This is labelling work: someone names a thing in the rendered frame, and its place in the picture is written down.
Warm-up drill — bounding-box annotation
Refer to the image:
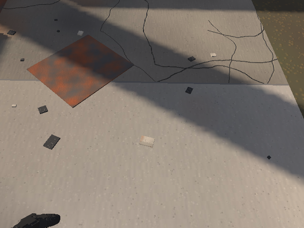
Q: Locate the left robot hand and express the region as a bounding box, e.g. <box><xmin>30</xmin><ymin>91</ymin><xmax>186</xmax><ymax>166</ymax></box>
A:
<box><xmin>12</xmin><ymin>213</ymin><xmax>61</xmax><ymax>228</ymax></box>

